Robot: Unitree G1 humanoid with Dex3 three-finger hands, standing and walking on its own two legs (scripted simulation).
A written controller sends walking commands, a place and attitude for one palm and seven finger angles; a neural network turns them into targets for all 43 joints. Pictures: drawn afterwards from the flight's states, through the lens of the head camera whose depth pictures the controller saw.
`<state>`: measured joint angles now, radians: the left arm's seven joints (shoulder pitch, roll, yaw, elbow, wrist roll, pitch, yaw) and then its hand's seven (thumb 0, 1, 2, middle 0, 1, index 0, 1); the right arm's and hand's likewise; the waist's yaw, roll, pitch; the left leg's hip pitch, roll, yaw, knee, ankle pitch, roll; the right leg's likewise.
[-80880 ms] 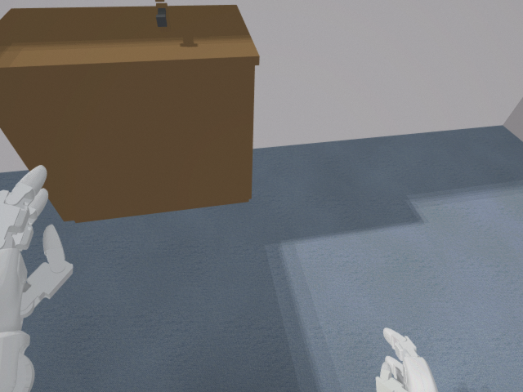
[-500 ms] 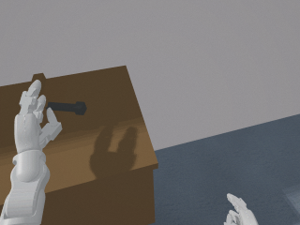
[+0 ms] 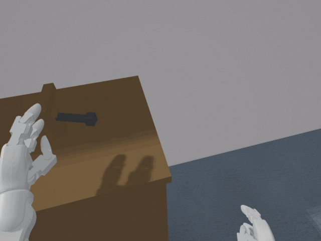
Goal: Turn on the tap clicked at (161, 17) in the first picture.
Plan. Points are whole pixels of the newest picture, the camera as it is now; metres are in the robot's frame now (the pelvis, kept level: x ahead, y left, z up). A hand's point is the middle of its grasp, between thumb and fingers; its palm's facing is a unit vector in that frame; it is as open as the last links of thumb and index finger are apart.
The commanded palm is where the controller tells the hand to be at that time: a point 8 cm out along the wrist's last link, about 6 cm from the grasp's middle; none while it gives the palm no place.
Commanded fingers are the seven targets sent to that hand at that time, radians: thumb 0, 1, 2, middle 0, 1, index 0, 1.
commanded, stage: draw the hand back beside the body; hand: left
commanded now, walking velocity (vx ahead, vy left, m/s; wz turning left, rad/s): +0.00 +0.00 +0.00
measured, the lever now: (90, 119) +0.39 +0.26 +0.10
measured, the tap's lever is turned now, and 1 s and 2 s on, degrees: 67 67 67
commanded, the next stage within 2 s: step back with the hand held close in 0.36 s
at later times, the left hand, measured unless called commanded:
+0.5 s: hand (54, 178) +0.18 +0.23 +0.15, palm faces +0.39 -0.86 -0.34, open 7.4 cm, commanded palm +0.14 +0.27 +0.17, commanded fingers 0.00 0.90 0.90 -0.20 -0.30 -0.20 -0.30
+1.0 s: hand (29, 191) +0.15 +0.26 +0.15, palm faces +0.36 -0.82 -0.44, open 7.4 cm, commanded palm +0.10 +0.30 +0.17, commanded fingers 0.00 0.90 0.90 -0.20 -0.30 -0.20 -0.30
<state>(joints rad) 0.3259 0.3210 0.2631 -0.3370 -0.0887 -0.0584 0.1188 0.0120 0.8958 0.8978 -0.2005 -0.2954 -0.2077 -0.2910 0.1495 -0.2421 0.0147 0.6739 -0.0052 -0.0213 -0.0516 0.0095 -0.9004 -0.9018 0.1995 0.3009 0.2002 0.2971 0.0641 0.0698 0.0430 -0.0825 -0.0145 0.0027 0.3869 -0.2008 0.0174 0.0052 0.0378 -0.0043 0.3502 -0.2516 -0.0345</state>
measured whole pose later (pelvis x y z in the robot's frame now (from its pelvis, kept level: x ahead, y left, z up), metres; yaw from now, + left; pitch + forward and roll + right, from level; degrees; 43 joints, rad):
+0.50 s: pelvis -0.02 -0.01 +0.00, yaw +0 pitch -7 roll +0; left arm 0.42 0.32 0.24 -0.34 -0.08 -0.09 0.11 0.01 0.89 0.90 -0.20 -0.31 -0.21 -0.30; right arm 0.15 -0.23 0.01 0.69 -0.01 -0.05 -0.07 0.01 -0.90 -0.90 0.20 0.30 0.20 0.30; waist 0.05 0.08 0.05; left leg -0.09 0.00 0.00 0.38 -0.17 0.01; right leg 0.00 0.06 -0.01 0.34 -0.22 -0.04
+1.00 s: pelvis -0.06 +0.02 -0.01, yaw -1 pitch -1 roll -1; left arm 0.47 0.37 0.32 -0.44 -0.04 -0.11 0.12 0.01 0.89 0.90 -0.21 -0.31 -0.22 -0.30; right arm 0.16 -0.24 -0.01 0.56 0.01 0.05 -0.10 0.01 -0.90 -0.90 0.20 0.30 0.20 0.30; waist 0.02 0.06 0.01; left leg -0.32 -0.03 0.04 0.48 -0.14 0.05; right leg -0.27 0.02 0.02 0.51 -0.22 0.00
